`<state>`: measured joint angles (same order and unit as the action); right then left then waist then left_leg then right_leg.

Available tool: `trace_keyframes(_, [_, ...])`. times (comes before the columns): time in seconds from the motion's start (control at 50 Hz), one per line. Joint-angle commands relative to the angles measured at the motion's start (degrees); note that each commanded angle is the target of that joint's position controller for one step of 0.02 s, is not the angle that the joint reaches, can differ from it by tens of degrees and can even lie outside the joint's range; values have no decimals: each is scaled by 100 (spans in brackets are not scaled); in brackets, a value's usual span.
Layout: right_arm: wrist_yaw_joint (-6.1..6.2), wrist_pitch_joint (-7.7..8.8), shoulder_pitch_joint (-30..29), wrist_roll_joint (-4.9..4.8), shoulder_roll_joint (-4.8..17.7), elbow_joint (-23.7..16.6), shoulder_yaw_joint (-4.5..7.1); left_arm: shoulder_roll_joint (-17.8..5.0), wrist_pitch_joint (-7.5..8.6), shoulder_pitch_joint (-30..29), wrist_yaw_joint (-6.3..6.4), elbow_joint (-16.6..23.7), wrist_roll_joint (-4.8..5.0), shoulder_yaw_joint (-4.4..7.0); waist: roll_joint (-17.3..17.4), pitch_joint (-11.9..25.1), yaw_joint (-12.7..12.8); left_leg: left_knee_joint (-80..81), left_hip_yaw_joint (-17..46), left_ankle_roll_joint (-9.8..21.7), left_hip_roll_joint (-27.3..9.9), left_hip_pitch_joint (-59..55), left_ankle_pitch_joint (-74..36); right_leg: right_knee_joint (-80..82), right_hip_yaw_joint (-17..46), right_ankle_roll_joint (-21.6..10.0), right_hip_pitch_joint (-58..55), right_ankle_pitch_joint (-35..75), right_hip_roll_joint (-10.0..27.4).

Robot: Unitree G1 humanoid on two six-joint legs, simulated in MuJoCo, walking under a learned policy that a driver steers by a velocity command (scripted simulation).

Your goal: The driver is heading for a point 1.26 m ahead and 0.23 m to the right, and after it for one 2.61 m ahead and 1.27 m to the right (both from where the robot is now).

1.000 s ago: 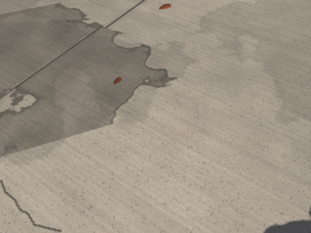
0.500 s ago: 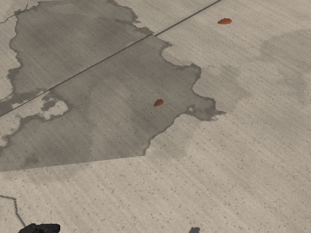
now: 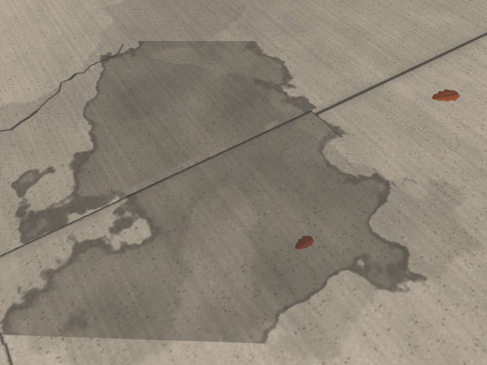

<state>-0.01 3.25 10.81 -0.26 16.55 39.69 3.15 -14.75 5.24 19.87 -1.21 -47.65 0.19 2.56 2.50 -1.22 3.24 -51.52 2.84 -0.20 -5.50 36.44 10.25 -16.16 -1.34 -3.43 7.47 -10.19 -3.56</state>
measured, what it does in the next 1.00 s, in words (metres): walks ahead, turning right: left foot, then right foot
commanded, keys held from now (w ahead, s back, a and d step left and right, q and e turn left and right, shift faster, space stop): w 0.32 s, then w+e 0.68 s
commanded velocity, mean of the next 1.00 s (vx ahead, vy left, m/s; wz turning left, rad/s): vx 0.50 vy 0.00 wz -0.26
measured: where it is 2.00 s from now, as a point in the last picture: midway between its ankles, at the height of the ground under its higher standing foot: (334, 200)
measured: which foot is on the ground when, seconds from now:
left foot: up 0.00-0.22, down 0.24-0.80, up 0.82-1.00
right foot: down 0.00-0.26, up 0.28-0.76, down 0.78-1.00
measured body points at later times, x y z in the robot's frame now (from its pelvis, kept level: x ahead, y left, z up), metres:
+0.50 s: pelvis +0.28 +0.06 +0.00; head +0.30 +0.07 +0.45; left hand +0.42 +0.33 -0.12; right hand +0.34 -0.22 -0.11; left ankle +0.27 +0.15 -0.75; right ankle +0.36 -0.11 -0.67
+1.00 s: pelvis +0.56 -0.03 +0.00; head +0.59 -0.05 +0.44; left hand +0.73 +0.21 -0.11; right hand +0.63 -0.34 -0.10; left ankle +0.66 +0.14 -0.67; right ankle +0.55 -0.10 -0.75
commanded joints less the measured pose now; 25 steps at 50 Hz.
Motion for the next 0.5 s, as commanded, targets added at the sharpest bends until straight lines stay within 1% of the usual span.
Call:
trace_keyframes(0.02, [-37,115,-446,0,153,-445,0,-1015,59,-241,59,340,57,231,-640,-19,-26,1029,-89,-68,-12,-1,-966,819,830,-855,-18,1339,1355])
trace_keyframes(0.04, [-60,133,-627,-16,135,-481,-12,-1041,42,-138,65,286,76,232,-627,-51,47,1337,-145,-70,52,-125,-1207,802,731,-816,-29,1337,1327])
trace_keyframes(0.08, [-110,162,-965,-56,144,-570,-17,-1083,0,114,71,161,100,237,-621,-124,182,1706,-209,-54,149,-240,-1444,751,716,-796,-178,1286,1415])
trace_keyframes(0.12, [-167,186,-1221,-84,186,-675,-6,-1100,-61,273,79,53,116,241,-636,-208,221,1967,-188,34,205,-175,-1328,617,785,-761,-514,1349,1583])
trace_keyframes(0.14, [-198,199,-1298,-88,222,-722,4,-1124,-96,308,91,10,122,251,-655,-235,196,2078,-175,104,226,-146,-1155,520,819,-724,-704,1463,1677])
trace_keyframes(0.18, [-238,221,-1204,-80,340,-731,45,-1210,-161,284,123,-42,127,284,-717,-159,38,2260,-208,262,304,-399,-756,223,843,-620,-1000,1985,1802])
trace_keyframes(0.2, [-234,228,-909,-62,453,-662,100,-1273,-187,198,139,-39,129,301,-764,26,-170,2358,-324,366,434,-885,-610,-144,761,-548,-1044,2771,1758])
trace_keyframes(0.22, [-203,225,-235,-38,636,-462,209,-1247,-214,107,153,-29,130,283,-699,447,-555,2529,-479,527,582,-1875,-705,-931,540,-421,-898,3543,1543])
trace_keyframes(0.24, [-144,210,703,2,933,-228,332,-1060,-211,80,168,50,59,198,-540,1146,-959,2315,-144,780,216,-3414,-877,-2156,334,-234,-158,3131,1275])
trace_keyframes(0.26, [-93,176,1406,125,1531,-149,455,-495,-119,550,150,245,-45,12,660,2075,-916,2253,2086,1536,-1282,-5674,-692,-4371,20,148,1947,728,510])
trace_keyframes(0.28, [-115,142,1577,11,1282,-48,395,-496,2,668,107,169,30,-25,1362,2572,-926,3124,3928,2045,-1787,-6141,216,-5479,606,244,3089,-2297,74])
trace_keyframes(0.3, [-115,130,1239,-33,941,-66,273,-1029,78,198,62,263,174,120,793,1649,-959,3309,3323,1766,-1564,-5493,762,-5870,796,186,3676,-2111,457])
trace_keyframes(0.32, [-105,122,871,-30,777,-105,214,-1046,110,-266,44,389,215,121,468,992,-847,3431,2521,1562,-1307,-4668,621,-5702,614,143,3727,-1588,734])
trace_keyframes(0.34, [-121,128,520,17,621,-110,160,-966,88,-434,54,395,158,121,121,537,-657,3651,1940,1442,-1084,-3868,220,-5349,527,176,3535,-1176,932])
trace_keyframes(0.36, [-134,170,284,62,456,-124,113,-931,18,-394,67,352,102,154,173,336,-472,3861,1526,1343,-902,-3328,-147,-5039,573,211,3215,-869,1099])
trace_keyframes(0.38, [-143,207,161,85,433,-102,114,-814,-65,-227,65,287,110,141,294,278,-330,4061,1249,1320,-822,-2965,-327,-4943,596,259,2900,-676,1155])
trace_keyframes(0.4, [-149,266,135,79,445,-44,131,-678,-143,-117,77,234,117,121,300,256,-261,4210,1007,1345,-805,-2738,-543,-4878,604,309,2752,-558,1157])
trace_keyframes(0.42, [-144,316,144,84,491,24,151,-614,-201,-132,94,244,120,115,266,178,-225,4328,751,1362,-803,-2605,-747,-4785,648,359,2780,-396,1149])
trace_keyframes(0.44, [-126,348,168,107,541,91,173,-598,-236,-245,111,288,119,121,204,90,-222,4418,537,1362,-803,-2555,-894,-4625,717,404,2910,-176,1138])
trace_keyframes(0.46, [-101,363,218,129,580,160,189,-593,-248,-398,122,345,111,129,131,16,-251,4468,352,1347,-806,-2597,-1037,-4389,796,440,3079,106,1121])
trace_keyframes(0.5, [-56,362,279,130,621,262,198,-559,-225,-638,95,416,92,133,63,-39,-311,4497,-72,1231,-719,-2748,-1299,-3769,825,451,3203,815,1056])
Velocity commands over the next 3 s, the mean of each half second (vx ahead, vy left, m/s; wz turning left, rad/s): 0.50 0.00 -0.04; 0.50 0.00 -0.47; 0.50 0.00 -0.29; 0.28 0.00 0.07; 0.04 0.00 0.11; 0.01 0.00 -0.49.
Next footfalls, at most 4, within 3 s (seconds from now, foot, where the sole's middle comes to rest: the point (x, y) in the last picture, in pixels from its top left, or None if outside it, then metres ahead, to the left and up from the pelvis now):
0.24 left None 0.31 0.15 -0.78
0.78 right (314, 329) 0.59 -0.11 -0.78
1.24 left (276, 230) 0.92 0.00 -0.78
1.74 right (376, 199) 1.05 -0.34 -0.78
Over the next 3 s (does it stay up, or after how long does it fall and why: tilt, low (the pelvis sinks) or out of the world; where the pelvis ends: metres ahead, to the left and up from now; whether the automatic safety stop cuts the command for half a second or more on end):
stays up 1.01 -0.21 0.00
